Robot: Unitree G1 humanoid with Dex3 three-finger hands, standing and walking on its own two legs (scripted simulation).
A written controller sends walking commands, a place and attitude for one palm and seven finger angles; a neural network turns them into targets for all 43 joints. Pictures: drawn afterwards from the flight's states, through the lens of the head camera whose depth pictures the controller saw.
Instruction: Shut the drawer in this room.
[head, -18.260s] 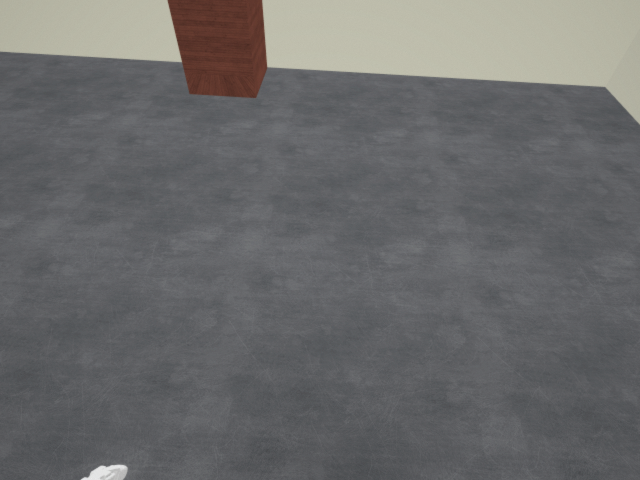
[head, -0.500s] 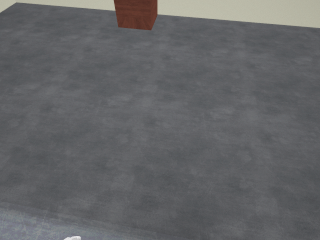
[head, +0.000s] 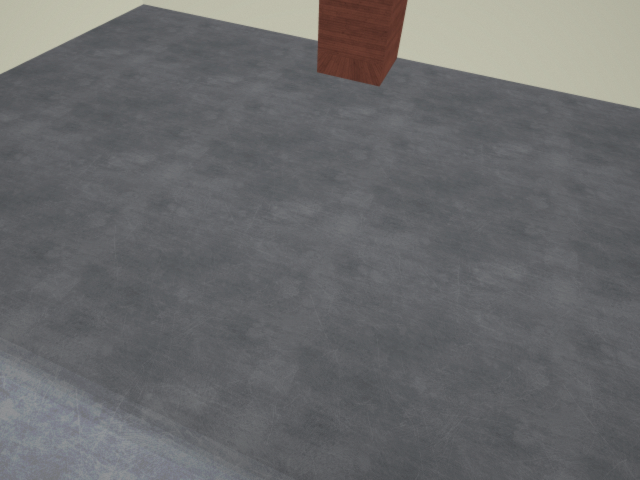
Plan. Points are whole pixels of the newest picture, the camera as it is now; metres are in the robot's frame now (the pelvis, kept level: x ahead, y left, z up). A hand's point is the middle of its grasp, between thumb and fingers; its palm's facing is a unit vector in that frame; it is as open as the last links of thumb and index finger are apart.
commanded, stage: turn or walk to find it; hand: left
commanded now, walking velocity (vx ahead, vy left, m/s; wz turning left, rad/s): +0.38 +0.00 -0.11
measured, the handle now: out of the picture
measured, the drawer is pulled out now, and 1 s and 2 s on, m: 0.22 0.22 0.22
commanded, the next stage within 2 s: none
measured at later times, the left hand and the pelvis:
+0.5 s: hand (264, 360) +0.33 +0.14 -0.18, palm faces -0.06 -0.97 -0.23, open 7.3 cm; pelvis +0.19 -0.05 -0.03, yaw -3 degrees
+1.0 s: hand (261, 329) +0.39 +0.16 -0.19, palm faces +0.00 -0.99 -0.14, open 7.3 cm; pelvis +0.41 -0.02 -0.01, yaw -4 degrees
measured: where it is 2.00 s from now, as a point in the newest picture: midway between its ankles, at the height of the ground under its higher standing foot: (367, 304)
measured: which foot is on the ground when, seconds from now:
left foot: down 0.00-0.44, up 0.46-0.88, down 0.90-1.00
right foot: down 0.00-0.00, up 0.02-0.42, down 0.44-0.90, up 0.92-1.00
